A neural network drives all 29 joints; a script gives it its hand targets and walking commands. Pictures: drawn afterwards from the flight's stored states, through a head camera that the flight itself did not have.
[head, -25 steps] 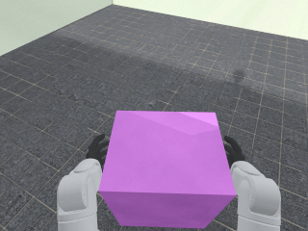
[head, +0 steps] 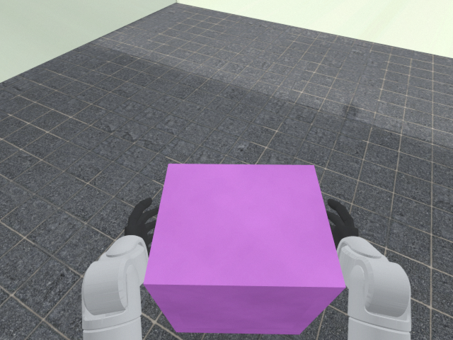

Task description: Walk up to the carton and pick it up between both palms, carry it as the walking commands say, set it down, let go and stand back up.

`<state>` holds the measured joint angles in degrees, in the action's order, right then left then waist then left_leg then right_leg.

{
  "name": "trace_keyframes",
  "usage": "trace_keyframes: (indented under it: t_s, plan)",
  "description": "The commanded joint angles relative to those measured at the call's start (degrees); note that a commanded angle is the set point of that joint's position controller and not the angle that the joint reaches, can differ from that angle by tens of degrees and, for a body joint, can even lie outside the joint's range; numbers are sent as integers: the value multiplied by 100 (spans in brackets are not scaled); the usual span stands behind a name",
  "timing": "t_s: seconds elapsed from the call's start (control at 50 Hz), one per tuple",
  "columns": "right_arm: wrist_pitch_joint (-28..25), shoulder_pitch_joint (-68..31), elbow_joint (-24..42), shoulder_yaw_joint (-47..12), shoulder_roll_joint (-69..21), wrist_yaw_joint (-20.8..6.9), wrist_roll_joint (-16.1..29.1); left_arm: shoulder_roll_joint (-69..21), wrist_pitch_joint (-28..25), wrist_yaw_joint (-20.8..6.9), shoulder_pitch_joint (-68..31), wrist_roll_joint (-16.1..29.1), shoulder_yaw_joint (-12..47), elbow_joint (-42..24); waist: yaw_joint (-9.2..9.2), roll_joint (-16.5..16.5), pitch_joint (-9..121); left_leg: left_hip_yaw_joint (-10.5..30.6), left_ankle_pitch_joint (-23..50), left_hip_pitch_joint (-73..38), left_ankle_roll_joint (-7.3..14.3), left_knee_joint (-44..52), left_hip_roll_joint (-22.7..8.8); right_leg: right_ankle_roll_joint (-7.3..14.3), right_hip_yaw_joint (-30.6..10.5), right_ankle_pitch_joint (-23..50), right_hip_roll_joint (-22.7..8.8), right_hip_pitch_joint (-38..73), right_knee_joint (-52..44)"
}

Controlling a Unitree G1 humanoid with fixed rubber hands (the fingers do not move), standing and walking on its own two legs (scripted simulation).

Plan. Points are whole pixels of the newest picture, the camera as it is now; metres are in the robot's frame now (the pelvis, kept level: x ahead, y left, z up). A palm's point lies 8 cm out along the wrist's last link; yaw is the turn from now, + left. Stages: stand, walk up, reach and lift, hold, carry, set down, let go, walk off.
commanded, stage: carry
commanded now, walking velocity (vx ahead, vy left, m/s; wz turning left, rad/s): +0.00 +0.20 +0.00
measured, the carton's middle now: (239, 256) +0.26 +0.01 +0.02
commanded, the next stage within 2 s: none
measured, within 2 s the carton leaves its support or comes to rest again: neither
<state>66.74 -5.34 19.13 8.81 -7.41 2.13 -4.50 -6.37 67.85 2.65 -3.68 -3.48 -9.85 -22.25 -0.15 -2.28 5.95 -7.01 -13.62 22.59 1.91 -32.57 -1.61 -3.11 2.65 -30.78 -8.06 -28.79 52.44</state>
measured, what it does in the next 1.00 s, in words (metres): steps to the left: right foot, then left foot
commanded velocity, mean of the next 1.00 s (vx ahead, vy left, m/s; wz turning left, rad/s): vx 0.00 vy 0.20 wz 0.00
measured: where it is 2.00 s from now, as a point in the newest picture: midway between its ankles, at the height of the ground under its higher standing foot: outside the picture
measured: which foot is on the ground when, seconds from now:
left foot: down 0.00-0.20, up 0.22-0.46, down 0.48-0.78, up 0.80-1.00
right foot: up 0.00-0.18, down 0.20-0.50, up 0.52-0.76, down 0.78-1.00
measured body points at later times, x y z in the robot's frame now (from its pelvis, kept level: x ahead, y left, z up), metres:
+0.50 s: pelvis -0.05 +0.14 +0.00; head -0.05 +0.14 +0.45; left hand +0.21 +0.30 +0.07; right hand +0.22 -0.04 +0.08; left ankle -0.03 +0.26 -0.73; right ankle -0.03 -0.04 -0.73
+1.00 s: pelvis -0.10 +0.26 +0.01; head -0.10 +0.25 +0.46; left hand +0.16 +0.42 +0.08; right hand +0.16 +0.08 +0.08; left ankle -0.09 +0.40 -0.70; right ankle -0.10 +0.12 -0.73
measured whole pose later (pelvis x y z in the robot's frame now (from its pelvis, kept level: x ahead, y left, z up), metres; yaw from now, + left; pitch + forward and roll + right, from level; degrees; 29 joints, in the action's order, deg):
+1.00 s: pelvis -0.10 +0.26 +0.01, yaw +0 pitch +4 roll +2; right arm 67.6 -3.6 23.0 9.4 -5.4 2.1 -3.3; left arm -7.3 66.4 2.7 -3.3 -4.0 -7.3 -22.5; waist 0.8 -0.6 5.8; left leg -3.0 -22.2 27.2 -1.5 -44.0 -2.3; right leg -2.0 6.4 -14.4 -7.7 -19.8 30.5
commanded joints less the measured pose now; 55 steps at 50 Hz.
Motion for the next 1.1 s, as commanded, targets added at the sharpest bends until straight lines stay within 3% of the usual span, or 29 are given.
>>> trace_keyframes:
  t_s: [0.0,0.1,0.14,0.16,0.18,0.2,0.22,0.26,0.32,0.4,0.44,0.46,0.5,0.52,0.54,0.58,0.72,0.74,0.76,0.78,0.8,0.84,0.86,0.9,0.98,1.02,1.04,1.06,1.08]
  plan:
    - [-1,-2609,761,-4192,-4579,-1289,1897,-4788,-61,-1380,-3128,2099,4675,-569,56,1099,1433,1202,1731,-1197,976,1017,-1316,192,143,-113,318,-630,1220]
    - [-50,-2295,828,-4157,-4400,-1204,1788,-4708,-53,-1308,-2744,2175,4677,-648,38,1107,1653,1228,1233,-1032,929,1044,-1211,394,449,346,631,274,-645]
    - [-25,-2196,764,-4143,-4293,-1183,1755,-4639,-35,-1315,-2527,2118,4599,-530,-47,950,1654,1110,1039,-795,765,864,-1083,472,522,1241,595,1094,-2237]
    - [-22,-2169,685,-4121,-4226,-1182,1738,-4609,-41,-1329,-2452,2081,4545,-446,-62,712,1640,1016,837,-392,503,647,-933,464,203,1691,245,1734,-2942]
    - [-24,-2255,588,-4130,-4204,-1189,1730,-4526,-56,-1347,-2391,2003,4454,-362,-105,-167,1650,884,222,456,121,-164,-708,640,-1201,1522,-921,2503,-3532]
    - [-13,-2628,861,-4242,-4193,-1201,1699,-4624,-119,-1359,-2374,1923,4481,-305,-60,-1448,1105,273,-1143,1581,-195,-840,-194,1391,-2654,3018,-2373,2447,-3580]
    - [-8,-2854,915,-4363,-4273,-1221,1841,-4628,-143,-1370,-2551,1951,4474,-464,-56,-1060,1129,601,-1402,1448,-155,-1866,-269,1620,-2401,3580,-2293,2151,-3476]
    - [10,-2885,875,-4458,-4381,-1269,1961,-4733,-137,-1337,-2662,1905,4444,-449,-5,-375,1118,867,-1016,1355,-204,-2525,-210,1356,-1567,3217,-1789,1916,-3425]
    - [0,-2856,971,-4491,-4411,-1268,2107,-4708,-128,-1284,-2655,1951,4461,-650,-16,-711,1108,454,-775,966,-371,-1704,-95,978,-539,3769,-1101,1900,-3100]
    - [66,-2555,889,-4438,-4286,-1272,2125,-4507,-54,-1236,-2256,1821,4405,-628,-79,-1170,1306,-33,-860,206,-355,-359,110,913,-390,4622,-1105,2084,-2693]
    - [107,-2448,809,-4382,-4286,-1283,2082,-4478,-37,-1225,-2288,1782,4462,-617,-26,-998,1338,-262,-141,-575,-298,957,155,545,-159,4193,-848,1834,-2238]
    - [122,-2396,740,-4313,-4270,-1296,2043,-4469,-38,-1218,-2298,1739,4491,-582,-24,-609,1399,121,141,-1181,-249,1333,-196,327,-8,3661,-668,1424,-1798]
    - [62,-2296,540,-4159,-4236,-1327,1939,-4539,-7,-1268,-2571,1781,4552,-615,84,1811,1387,1732,2314,-1620,541,1300,-1530,-166,539,-62,348,-70,-630]
    - [66,-2322,656,-4202,-4322,-1315,1940,-4609,-9,-1313,-2680,1836,4584,-477,120,1897,1379,1771,2435,-1522,861,1198,-1586,-48,301,-811,394,-288,363]
    - [52,-2398,726,-4200,-4396,-1306,1918,-4649,-34,-1351,-2824,1915,4597,-452,103,1557,1370,1585,2326,-1417,1003,1134,-1553,60,174,-744,410,-476,1037]
    - [-16,-2525,785,-4179,-4548,-1295,1901,-4730,-96,-1370,-3120,2098,4703,-643,51,1147,1413,1275,1640,-1270,979,1079,-1345,188,125,-179,326,-653,1253]
    - [-60,-2167,853,-4152,-4309,-1178,1774,-4602,-66,-1319,-2557,2166,4642,-610,-26,987,1656,1228,1072,-1000,867,1032,-1148,483,515,838,661,824,-1707]
    - [-49,-2149,795,-4130,-4245,-1175,1766,-4584,-67,-1329,-2463,2127,4595,-526,-77,833,1622,1101,957,-749,662,889,-1018,472,459,1536,503,1380,-2730]
    - [-48,-2192,709,-4115,-4195,-1181,1770,-4552,-77,-1341,-2408,2069,4517,-437,-92,407,1598,1009,654,-108,341,484,-838,509,-205,1739,-81,2126,-3210]
    - [-36,-2319,715,-4186,-4207,-1187,1717,-4467,-100,-1352,-2347,1944,4452,-327,-90,-919,1584,581,-253,1117,-126,-466,-434,995,-2067,2555,-1835,2891,-3400]
    - [-33,-2703,972,-4312,-4215,-1206,1786,-4656,-157,-1361,-2360,1936,4468,-406,-77,-1419,1156,373,-1317,1426,-200,-1309,-248,1581,-2570,3553,-2415,2257,-3504]
    - [-5,-2848,902,-4444,-4360,-1250,1939,-4702,-144,-1353,-2628,1924,4427,-385,-29,-479,1083,845,-1140,1330,-194,-2426,-174,1476,-1747,3538,-1903,1975,-3421]
    - [-1,-2846,902,-4465,-4387,-1271,1978,-4726,-154,-1330,-2685,1916,4455,-460,-2,-388,1021,910,-914,1323,-227,-2406,-238,1273,-1353,3382,-1674,1905,-3404]
    - [-6,-2837,945,-4485,-4393,-1270,2091,-4709,-150,-1291,-2717,1960,4478,-600,-5,-647,1031,573,-757,1073,-367,-1804,-133,1012,-603,3749,-1174,1937,-3155]
    - [43,-2602,943,-4454,-4281,-1272,2157,-4522,-90,-1231,-2277,1856,4409,-605,-90,-1121,1267,39,-911,323,-376,-562,89,951,-354,4806,-1104,2143,-2747]
    - [81,-2478,866,-4417,-4290,-1286,2144,-4482,-68,-1212,-2304,1819,4461,-627,-38,-1106,1339,-253,-232,-374,-310,758,172,637,-156,4475,-902,2025,-2342]
    - [96,-2447,828,-4368,-4281,-1291,2112,-4471,-73,-1205,-2299,1780,4492,-610,-47,-858,1375,-132,66,-955,-269,1152,18,428,-65,4060,-776,1667,-2075]
    - [104,-2381,766,-4289,-4284,-1317,2089,-4417,-69,-1199,-2356,1738,4515,-583,-20,-215,1469,575,738,-1615,-210,1424,-585,175,159,2901,-467,1112,-1462]
    - [60,-2275,598,-4177,-4211,-1328,2007,-4506,-41,-1227,-2440,1761,4542,-642,15,1534,1434,1792,2371,-1866,292,1378,-1536,-205,596,649,259,46,-876]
